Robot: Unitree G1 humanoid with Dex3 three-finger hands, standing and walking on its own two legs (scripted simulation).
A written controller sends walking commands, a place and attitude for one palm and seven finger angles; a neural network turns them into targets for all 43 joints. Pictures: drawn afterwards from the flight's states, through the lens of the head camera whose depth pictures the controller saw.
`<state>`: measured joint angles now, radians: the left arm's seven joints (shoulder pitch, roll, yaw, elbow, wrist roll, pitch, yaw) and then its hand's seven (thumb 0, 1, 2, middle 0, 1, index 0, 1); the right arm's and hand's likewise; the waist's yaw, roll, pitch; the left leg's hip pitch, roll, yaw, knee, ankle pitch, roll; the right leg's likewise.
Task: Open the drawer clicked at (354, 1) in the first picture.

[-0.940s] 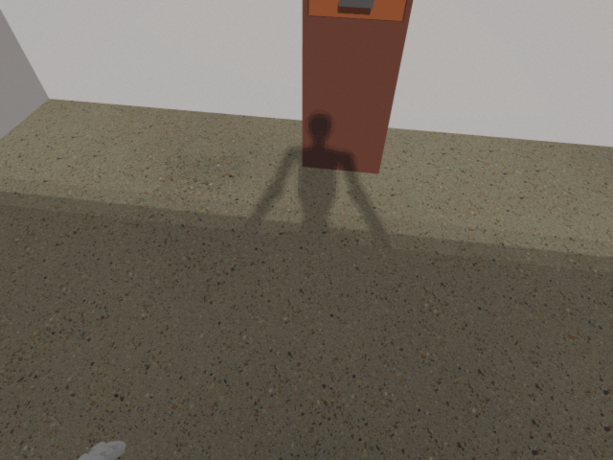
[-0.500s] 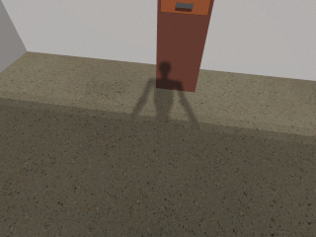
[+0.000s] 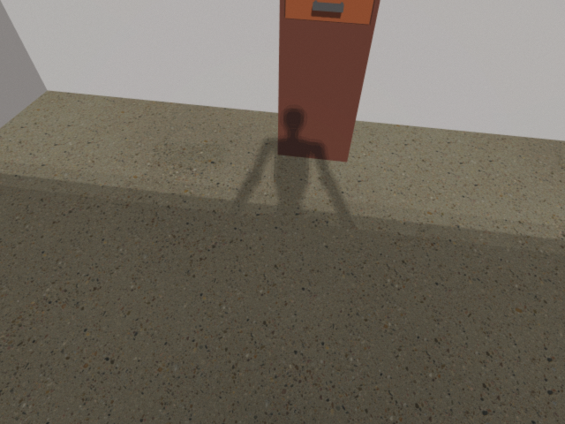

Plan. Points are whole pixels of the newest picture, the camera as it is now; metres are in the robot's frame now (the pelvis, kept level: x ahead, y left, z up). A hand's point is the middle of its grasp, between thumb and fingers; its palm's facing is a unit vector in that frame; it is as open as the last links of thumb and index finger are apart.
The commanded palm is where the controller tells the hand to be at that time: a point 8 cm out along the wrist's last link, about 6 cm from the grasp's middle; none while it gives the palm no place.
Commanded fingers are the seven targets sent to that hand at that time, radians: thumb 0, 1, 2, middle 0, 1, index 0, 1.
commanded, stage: look at it before walking up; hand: left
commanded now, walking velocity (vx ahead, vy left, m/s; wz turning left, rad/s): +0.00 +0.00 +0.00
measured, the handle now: (328, 5) +1.60 -0.10 +0.03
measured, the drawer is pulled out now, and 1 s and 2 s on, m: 0.00 0.00 0.00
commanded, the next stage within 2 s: walk to a spot facing it in 0.50 s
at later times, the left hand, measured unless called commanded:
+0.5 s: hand out of the picture +0.08 +0.25 -0.16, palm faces -0.03 -0.94 -0.33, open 7.4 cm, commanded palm none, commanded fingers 0.00 0.90 0.90 -0.20 -0.30 -0.20 -0.30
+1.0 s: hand out of the picture +0.06 +0.17 -0.18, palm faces -0.05 -0.98 -0.20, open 7.4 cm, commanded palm none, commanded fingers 0.00 0.90 0.90 -0.20 -0.30 -0.20 -0.30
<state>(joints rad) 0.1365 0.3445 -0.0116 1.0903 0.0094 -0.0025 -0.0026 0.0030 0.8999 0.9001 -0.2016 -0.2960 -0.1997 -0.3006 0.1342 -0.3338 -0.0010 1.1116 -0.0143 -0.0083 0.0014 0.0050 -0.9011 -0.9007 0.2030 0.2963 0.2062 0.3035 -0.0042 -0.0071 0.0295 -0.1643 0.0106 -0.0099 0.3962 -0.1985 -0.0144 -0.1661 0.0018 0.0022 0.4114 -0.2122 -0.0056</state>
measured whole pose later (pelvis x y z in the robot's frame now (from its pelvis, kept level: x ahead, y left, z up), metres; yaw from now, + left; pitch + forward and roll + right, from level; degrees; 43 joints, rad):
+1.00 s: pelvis +0.07 -0.02 -0.02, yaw -7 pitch +0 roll +0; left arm 0.39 0.18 0.02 1.05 0.02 -0.04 -0.01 0.00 0.90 0.90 -0.20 -0.30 -0.20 -0.30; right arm 0.30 -0.22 -0.03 1.10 -0.02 0.01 0.00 0.01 -0.90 -0.90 0.20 0.30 0.20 0.30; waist 0.03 0.02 0.02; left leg -0.34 0.07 0.06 0.98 -0.49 -0.01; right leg -0.21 0.04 -0.02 0.60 -0.39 -0.05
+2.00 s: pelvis +0.46 -0.09 -0.01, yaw -26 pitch -1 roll -1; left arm 0.18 0.17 0.07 1.01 0.01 -0.07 0.02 -0.03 0.94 0.90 -0.20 -0.30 -0.20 -0.30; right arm 0.37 -0.13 -0.05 1.11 -0.03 -0.02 0.00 0.01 -0.91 -0.90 0.20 0.30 0.20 0.30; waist -0.05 0.01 0.06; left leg -0.46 0.15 0.09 1.17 -0.37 -0.02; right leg -0.25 0.00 -0.14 0.51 -0.25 -0.04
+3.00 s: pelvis +0.77 -0.27 -0.01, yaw -27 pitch -1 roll +0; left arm 0.10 0.14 0.04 0.97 0.02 -0.01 0.03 -0.02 0.92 0.90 -0.20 -0.30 -0.20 -0.30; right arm 0.22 -0.18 -0.07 1.00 -0.02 0.04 0.00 0.00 -0.91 -0.90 0.20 0.30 0.20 0.30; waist -0.04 0.00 0.05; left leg -0.48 0.11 0.12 0.94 -0.39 -0.05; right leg -0.26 -0.10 -0.32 0.53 -0.24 -0.05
